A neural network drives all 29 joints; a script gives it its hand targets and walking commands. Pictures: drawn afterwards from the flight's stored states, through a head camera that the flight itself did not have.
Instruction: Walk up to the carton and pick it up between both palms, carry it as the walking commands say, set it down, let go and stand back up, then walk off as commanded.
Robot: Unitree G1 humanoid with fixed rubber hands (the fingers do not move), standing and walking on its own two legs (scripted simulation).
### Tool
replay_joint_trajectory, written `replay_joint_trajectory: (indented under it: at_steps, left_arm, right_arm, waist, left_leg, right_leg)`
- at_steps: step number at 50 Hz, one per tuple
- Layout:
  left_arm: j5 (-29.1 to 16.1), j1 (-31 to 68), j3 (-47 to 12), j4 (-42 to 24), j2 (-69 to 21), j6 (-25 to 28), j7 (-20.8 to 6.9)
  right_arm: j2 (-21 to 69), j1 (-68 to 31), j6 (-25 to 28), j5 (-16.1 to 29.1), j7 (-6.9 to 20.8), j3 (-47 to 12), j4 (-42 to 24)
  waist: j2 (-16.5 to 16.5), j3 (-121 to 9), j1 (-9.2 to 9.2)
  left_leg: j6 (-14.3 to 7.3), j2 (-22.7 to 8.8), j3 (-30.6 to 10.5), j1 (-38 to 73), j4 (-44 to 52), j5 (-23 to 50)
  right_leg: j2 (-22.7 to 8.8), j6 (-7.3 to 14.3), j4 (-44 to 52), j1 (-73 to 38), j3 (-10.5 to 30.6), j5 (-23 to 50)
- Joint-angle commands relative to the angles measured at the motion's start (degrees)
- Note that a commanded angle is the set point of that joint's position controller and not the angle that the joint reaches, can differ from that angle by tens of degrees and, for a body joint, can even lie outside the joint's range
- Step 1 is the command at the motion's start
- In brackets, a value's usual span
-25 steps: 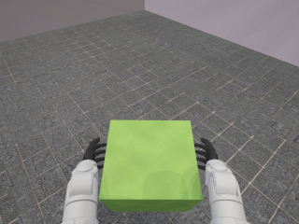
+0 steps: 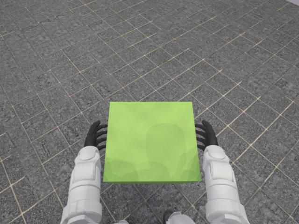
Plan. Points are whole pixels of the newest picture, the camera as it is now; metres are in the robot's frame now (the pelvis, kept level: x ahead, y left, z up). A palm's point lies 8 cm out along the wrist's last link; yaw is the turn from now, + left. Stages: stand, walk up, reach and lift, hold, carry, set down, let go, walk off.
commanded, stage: set down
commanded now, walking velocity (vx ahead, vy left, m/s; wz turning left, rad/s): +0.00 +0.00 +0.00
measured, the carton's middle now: (150, 146) +0.36 -0.01 -0.12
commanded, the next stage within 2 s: none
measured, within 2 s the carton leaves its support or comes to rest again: neither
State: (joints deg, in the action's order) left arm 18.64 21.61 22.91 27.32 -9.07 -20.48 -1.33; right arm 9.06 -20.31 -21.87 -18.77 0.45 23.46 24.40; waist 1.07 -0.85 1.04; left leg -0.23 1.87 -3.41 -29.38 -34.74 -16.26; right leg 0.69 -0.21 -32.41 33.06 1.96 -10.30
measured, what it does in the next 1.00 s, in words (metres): lowers itself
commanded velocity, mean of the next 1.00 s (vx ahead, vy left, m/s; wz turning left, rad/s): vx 0.00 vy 0.00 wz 0.00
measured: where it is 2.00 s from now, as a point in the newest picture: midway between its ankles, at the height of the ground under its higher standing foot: outside the picture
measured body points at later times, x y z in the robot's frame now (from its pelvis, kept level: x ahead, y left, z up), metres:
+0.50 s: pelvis -0.03 +0.00 -0.06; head +0.16 -0.01 +0.35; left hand +0.37 +0.16 -0.13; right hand +0.36 -0.18 -0.13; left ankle +0.00 +0.12 -0.73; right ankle +0.05 -0.12 -0.73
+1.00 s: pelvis -0.04 +0.00 -0.14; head +0.18 -0.01 +0.25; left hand +0.39 +0.16 -0.21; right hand +0.38 -0.18 -0.22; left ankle +0.00 +0.12 -0.73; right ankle +0.05 -0.12 -0.73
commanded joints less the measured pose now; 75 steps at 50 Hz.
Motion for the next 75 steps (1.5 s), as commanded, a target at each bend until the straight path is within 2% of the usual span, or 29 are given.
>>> replay_joint_trajectory:
  at_steps: [1, 13, 22, 32, 40, 75]
  left_arm:
    - [-8.37, 27.83, -28.76, 3.47, -45.40, 2.86, -15.20]
    - [-8.69, 36.00, -28.64, 4.76, -47.75, 2.79, -18.47]
    - [-10.02, 38.78, -29.63, 5.49, -48.71, 2.35, -19.17]
    - [-11.60, 40.83, -30.46, 6.54, -48.60, 2.65, -18.13]
    - [-12.94, 44.62, -30.78, 7.19, -47.89, 2.93, -17.13]
    - [-16.48, 63.37, -27.14, 12.07, -42.32, 3.66, -13.10]
  right_arm:
    - [46.73, -27.93, 2.66, 8.55, 14.73, -30.56, 4.08]
    - [50.63, -35.23, 2.98, 8.37, 15.68, -31.96, 3.83]
    - [51.14, -38.66, 2.62, 9.69, 16.35, -33.17, 4.30]
    - [49.55, -40.99, 3.13, 11.30, 16.31, -33.04, 5.74]
    - [48.57, -44.42, 3.26, 12.10, 15.66, -32.60, 6.83]
    - [44.23, -64.39, 4.19, 14.98, 10.83, -28.62, 13.38]
  waist:
    - [-0.92, -26.15, -0.47]
    - [-1.04, -39.78, -0.44]
    - [-1.30, -47.30, -1.04]
    - [-1.22, -53.20, -1.25]
    - [-1.26, -57.37, -0.93]
    - [-2.00, -66.98, -0.77]
  left_leg:
    - [-1.81, 3.34, -1.02, -4.74, 2.47, 10.14]
    - [-1.74, 4.42, 1.05, -19.88, -7.77, 6.63]
    - [-1.15, 4.80, 1.33, -27.00, -13.56, 6.97]
    - [-0.25, 5.23, 1.31, -34.99, -20.26, 8.14]
    - [0.23, 5.64, 1.71, -40.82, -25.55, 6.49]
    - [1.22, 7.10, 5.42, -62.86, -47.13, -2.20]
  right_leg:
    - [4.20, 0.75, -2.62, -17.03, 1.11, 11.49]
    - [4.60, 0.38, -11.39, -7.42, 1.33, 8.55]
    - [5.44, 0.15, -17.75, 1.66, 0.23, 8.05]
    - [5.88, 0.22, -25.02, 11.87, -0.06, 9.47]
    - [6.20, 0.05, -30.36, 18.30, -0.60, 7.93]
    - [7.05, -1.18, -51.55, 39.48, -3.58, -0.07]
